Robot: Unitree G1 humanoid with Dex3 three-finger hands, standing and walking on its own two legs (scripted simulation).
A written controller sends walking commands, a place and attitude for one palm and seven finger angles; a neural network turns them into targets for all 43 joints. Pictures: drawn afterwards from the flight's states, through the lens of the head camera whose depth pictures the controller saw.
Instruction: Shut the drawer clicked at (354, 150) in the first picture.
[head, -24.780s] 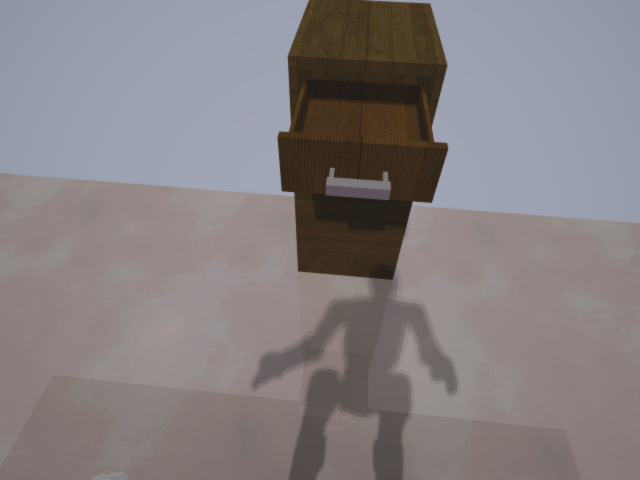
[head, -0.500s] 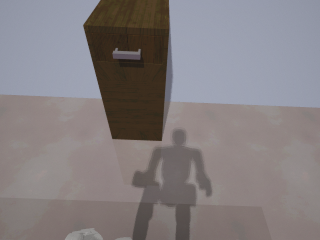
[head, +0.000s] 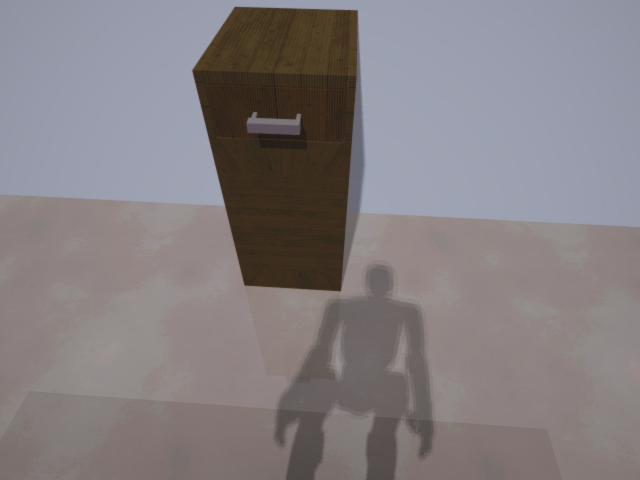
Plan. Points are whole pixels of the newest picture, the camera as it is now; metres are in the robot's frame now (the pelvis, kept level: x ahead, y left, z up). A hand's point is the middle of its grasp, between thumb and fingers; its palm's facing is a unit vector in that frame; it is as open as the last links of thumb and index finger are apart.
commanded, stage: let the arm hang, fingers relaxed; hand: left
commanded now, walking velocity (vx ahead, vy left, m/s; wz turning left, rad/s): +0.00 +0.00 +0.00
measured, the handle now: (275, 121) +0.89 +0.17 -0.03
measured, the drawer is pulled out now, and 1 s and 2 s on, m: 0.00 0.00 0.00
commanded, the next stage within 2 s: look to check the result in 0.32 s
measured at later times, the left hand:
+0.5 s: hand out of the picture +0.00 +0.16 -0.18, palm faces +0.04 -0.98 -0.18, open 7.4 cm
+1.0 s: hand out of the picture +0.03 +0.16 -0.17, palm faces +0.03 -0.98 -0.18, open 7.4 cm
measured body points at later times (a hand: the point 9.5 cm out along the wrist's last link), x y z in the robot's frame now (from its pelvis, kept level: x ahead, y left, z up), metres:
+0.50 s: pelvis +0.01 +0.00 +0.00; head +0.02 -0.01 +0.45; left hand +0.00 +0.21 -0.16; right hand -0.03 -0.20 -0.16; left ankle +0.03 +0.11 -0.74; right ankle +0.04 -0.11 -0.74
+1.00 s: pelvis +0.03 -0.01 +0.00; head +0.04 -0.01 +0.45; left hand +0.03 +0.21 -0.16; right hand +0.01 -0.21 -0.16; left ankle +0.03 +0.11 -0.74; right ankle +0.04 -0.11 -0.74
